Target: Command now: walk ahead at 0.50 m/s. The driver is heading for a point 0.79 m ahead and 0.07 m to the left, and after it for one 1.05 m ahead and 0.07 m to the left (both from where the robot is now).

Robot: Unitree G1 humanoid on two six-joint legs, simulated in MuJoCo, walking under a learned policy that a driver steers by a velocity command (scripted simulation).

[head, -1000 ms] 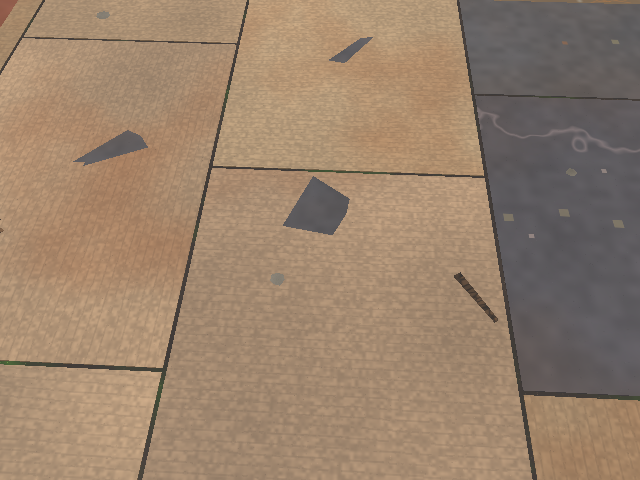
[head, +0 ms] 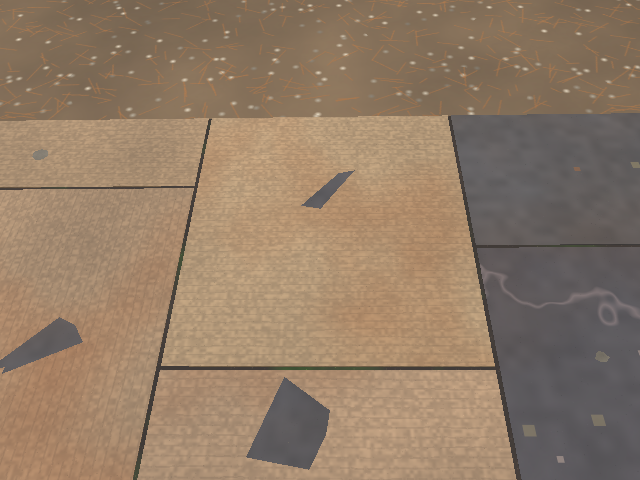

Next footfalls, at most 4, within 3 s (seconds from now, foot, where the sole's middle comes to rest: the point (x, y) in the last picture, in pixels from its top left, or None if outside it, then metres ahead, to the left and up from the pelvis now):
0.18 left None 0.27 0.11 -0.78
0.60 right None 0.27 -0.09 -0.78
1.28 right None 0.46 -0.06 -0.78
1.66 left None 0.46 0.13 -0.78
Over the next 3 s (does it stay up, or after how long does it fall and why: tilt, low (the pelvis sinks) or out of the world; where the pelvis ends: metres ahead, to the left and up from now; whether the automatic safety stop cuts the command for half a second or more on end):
stays up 0.99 0.01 -0.01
